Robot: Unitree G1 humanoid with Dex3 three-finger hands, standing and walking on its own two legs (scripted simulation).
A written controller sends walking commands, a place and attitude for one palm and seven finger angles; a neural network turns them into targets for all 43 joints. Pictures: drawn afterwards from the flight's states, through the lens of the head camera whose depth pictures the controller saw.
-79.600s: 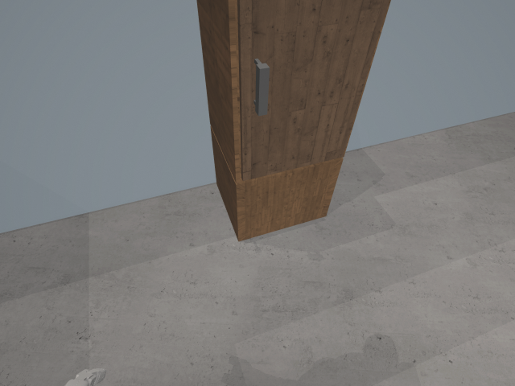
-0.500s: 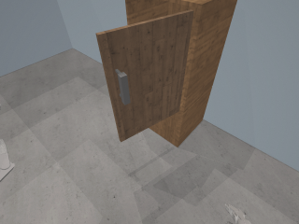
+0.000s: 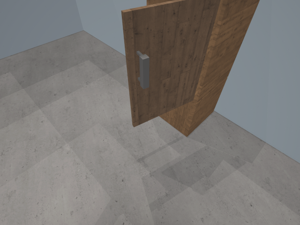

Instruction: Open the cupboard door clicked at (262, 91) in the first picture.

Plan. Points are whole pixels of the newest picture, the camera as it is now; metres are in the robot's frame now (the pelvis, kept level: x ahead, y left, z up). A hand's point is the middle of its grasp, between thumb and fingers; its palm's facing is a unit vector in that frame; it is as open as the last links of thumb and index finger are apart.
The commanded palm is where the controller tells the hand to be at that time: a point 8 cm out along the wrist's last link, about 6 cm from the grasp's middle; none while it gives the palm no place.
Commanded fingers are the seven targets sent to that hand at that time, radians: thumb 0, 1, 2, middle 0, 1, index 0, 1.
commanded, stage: let the arm hang, fingers relaxed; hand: left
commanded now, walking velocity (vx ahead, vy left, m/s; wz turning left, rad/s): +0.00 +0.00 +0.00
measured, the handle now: (141, 69) +0.65 +0.06 +0.05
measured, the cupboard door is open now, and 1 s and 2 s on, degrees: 76 76 76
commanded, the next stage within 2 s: look to check the result in 0.82 s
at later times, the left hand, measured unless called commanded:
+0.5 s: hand out of the picture -0.03 +0.23 -0.16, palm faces +0.01 -0.97 -0.23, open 7.4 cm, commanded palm none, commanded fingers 0.00 0.90 0.90 -0.20 -0.30 -0.20 -0.30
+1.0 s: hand out of the picture +0.02 +0.20 -0.16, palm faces -0.01 -0.98 -0.19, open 7.4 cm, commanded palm none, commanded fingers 0.00 0.90 0.90 -0.20 -0.30 -0.20 -0.30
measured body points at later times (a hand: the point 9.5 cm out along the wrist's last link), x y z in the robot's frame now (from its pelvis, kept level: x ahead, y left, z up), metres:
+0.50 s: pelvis +0.00 +0.04 +0.02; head +0.00 +0.03 +0.47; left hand -0.03 +0.28 -0.14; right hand +0.00 -0.18 -0.15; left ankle +0.05 +0.12 -0.73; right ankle +0.00 -0.08 -0.73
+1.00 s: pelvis +0.01 +0.03 +0.02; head +0.02 +0.02 +0.47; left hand +0.02 +0.25 -0.14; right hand -0.01 -0.19 -0.15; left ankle +0.05 +0.12 -0.73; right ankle +0.00 -0.08 -0.73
